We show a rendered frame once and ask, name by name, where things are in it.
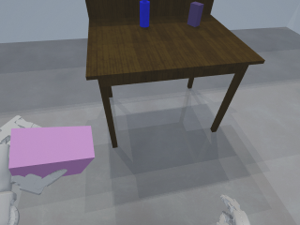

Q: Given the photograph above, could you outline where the robot left hand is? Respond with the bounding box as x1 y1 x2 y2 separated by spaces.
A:
0 115 68 195

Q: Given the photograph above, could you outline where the robot left forearm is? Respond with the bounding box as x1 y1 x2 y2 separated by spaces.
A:
0 191 20 225

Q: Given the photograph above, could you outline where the sponge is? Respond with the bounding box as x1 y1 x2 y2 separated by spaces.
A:
8 126 95 178

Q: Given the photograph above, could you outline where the robot right hand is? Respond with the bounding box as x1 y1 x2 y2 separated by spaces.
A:
217 194 250 225

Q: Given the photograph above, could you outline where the table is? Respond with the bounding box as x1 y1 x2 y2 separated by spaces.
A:
85 0 265 148

